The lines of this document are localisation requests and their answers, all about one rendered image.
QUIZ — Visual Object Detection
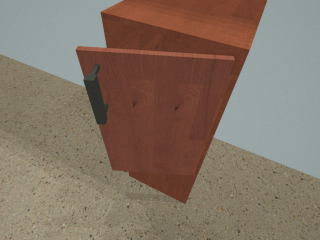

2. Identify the cupboard door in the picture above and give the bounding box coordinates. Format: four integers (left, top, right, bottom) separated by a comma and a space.
76, 46, 235, 176

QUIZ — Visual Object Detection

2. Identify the handle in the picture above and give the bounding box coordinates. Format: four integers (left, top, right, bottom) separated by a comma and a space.
83, 64, 109, 125

